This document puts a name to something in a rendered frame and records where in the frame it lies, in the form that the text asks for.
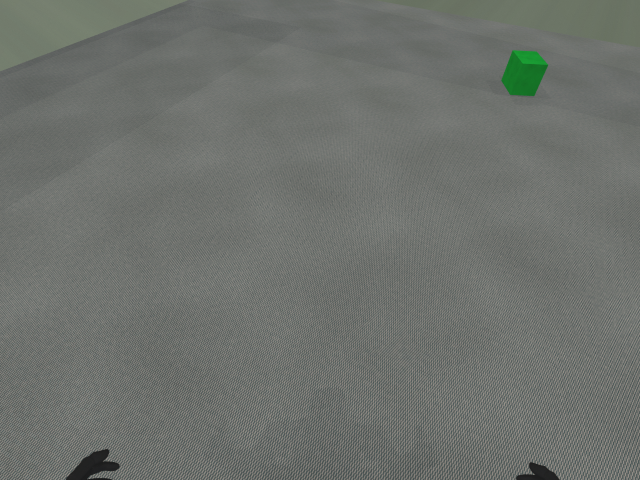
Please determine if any left robot hand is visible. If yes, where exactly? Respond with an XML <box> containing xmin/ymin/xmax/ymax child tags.
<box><xmin>66</xmin><ymin>449</ymin><xmax>120</xmax><ymax>480</ymax></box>

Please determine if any carton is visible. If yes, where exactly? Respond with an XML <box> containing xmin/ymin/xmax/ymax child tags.
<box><xmin>501</xmin><ymin>50</ymin><xmax>548</xmax><ymax>96</ymax></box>

